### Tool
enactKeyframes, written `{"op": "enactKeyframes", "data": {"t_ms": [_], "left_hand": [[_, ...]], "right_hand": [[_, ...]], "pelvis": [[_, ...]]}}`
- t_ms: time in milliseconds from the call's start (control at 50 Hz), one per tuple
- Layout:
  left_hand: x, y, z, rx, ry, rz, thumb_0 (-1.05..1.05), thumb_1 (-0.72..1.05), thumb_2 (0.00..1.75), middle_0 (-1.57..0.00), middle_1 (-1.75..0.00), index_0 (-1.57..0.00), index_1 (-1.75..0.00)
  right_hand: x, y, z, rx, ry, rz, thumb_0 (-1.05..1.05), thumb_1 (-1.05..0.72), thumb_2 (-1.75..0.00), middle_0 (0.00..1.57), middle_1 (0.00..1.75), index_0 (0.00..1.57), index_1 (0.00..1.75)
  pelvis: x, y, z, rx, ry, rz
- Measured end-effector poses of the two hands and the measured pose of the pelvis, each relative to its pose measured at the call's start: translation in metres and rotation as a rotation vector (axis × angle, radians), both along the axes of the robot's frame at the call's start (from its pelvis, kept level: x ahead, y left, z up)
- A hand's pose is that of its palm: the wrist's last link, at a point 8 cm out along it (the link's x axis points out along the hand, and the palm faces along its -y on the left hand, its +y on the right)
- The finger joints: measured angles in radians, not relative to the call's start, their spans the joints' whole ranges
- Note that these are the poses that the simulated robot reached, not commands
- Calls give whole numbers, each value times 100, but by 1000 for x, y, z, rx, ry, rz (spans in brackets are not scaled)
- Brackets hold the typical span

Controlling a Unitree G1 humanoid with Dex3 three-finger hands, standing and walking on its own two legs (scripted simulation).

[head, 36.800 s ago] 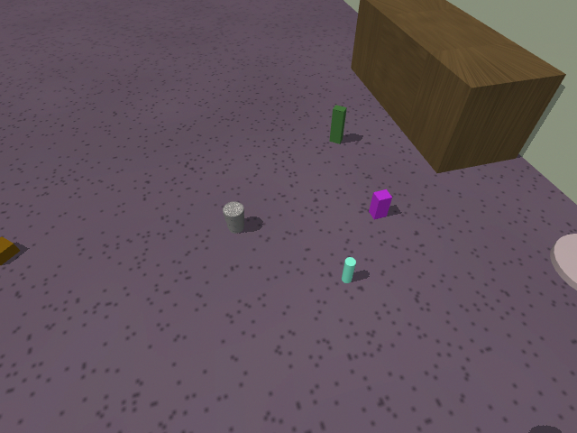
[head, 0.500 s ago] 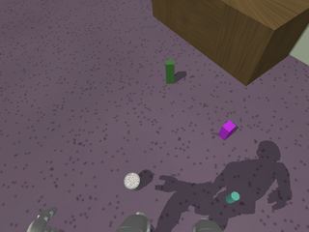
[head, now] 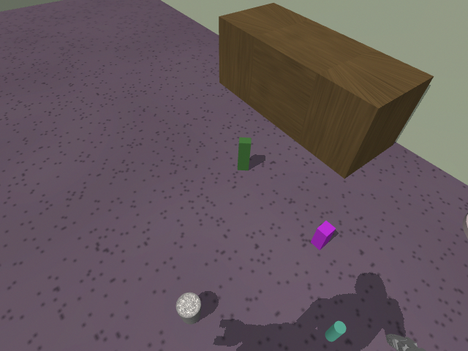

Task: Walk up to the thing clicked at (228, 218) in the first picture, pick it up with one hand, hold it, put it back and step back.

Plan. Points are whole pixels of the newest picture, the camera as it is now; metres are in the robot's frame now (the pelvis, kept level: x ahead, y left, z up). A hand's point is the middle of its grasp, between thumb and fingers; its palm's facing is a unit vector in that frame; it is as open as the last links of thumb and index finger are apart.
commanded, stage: stand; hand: left
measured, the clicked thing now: (189, 310) +0.40 +0.17 -0.71
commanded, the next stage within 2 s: walk up in 0.56 s
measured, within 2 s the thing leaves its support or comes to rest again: neither
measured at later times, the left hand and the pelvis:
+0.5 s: hand out of the picture +0.07 +0.24 -0.15, palm faces -0.03 -0.95 -0.31, open 7.4 cm; pelvis +0.01 -0.01 +0.01, yaw +1 degrees
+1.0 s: hand out of the picture +0.02 +0.24 -0.14, palm faces -0.03 -0.90 -0.44, open 7.4 cm; pelvis -0.06 -0.04 -0.01, yaw +1 degrees
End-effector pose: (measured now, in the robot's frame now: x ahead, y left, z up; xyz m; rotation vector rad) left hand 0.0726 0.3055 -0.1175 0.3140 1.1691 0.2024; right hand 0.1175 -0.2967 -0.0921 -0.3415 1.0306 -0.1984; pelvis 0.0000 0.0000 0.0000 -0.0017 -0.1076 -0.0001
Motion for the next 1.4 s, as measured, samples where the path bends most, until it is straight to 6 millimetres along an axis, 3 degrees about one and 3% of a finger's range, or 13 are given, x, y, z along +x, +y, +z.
{"op": "enactKeyframes", "data": {"t_ms": [100,180,320,420,580,700,780,900,1060,1180,1240,1300,1400], "left_hand": [[-30,-6,13,21,57,9,1,90,89,-20,-30,-20,-29],[-41,-9,17,26,78,22,1,90,89,-20,-30,-20,-30],[-34,-16,11,2,78,19,1,90,89,-20,-30,-20,-30],[-19,-20,4,-25,68,4,1,90,89,-20,-30,-20,-30],[8,-23,3,-44,40,-8,1,90,89,-20,-30,-21,-30],[16,-14,3,15,30,-3,0,90,89,-20,-30,-21,-30],[3,-12,4,68,47,-5,0,90,89,-20,-30,-20,-29],[-39,-22,9,107,87,2,0,90,89,-20,-30,-20,-29],[-68,-27,15,99,32,13,1,90,89,-20,-30,-21,-30],[-94,-13,-4,68,-52,27,0,90,89,-20,-30,-21,-30],[-119,-6,-14,41,-42,33,0,90,89,-20,-30,-21,-30],[-144,-5,-8,18,-9,47,1,90,89,-20,-30,-21,-30],[-190,3,2,19,-1,75,1,90,89,-20,-30,-21,-30]], "right_hand": [[-15,0,-12,65,51,-11,1,-91,-90,20,30,20,30],[-33,-1,-20,86,110,-14,1,-91,-90,20,30,20,30],[-67,-8,-20,68,216,-51,1,-91,-90,20,29,20,30],[-78,-14,-15,37,262,-79,1,-91,-90,20,29,20,30],[-57,-11,-11,23,233,-75,1,-91,-90,20,29,20,30],[-32,-21,-17,12,182,-61,1,-91,-90,20,30,21,30],[-23,-36,-27,7,144,-51,1,-91,-90,20,30,21,30],[-22,-51,-40,10,113,-27,1,-91,-90,20,29,20,30],[-83,-49,-47,-10,219,18,1,-91,-90,20,29,20,30],[-137,-33,-50,-50,252,49,1,-91,-90,20,29,20,30],[-170,-21,-40,-43,242,32,1,-91,-90,20,29,20,30],[-200,-17,-24,-45,246,18,1,-91,-90,20,30,21,30],[-220,-21,-5,-71,220,23,1,-90,-90,21,30,21,30]], "pelvis": [[-4,-6,7,-1,11,18],[-7,-10,9,-2,17,22],[-5,-13,11,-3,41,22],[0,-11,11,1,54,20],[10,-8,12,5,61,17],[-8,-13,4,17,66,9],[-20,-24,-5,25,68,0],[-42,-37,-11,34,60,-3],[-80,-32,-9,32,103,34],[-126,-18,-23,13,78,86],[-150,-13,-21,57,38,57],[-165,-9,-9,-13,38,80],[-192,-13,1,-28,73,47]]}}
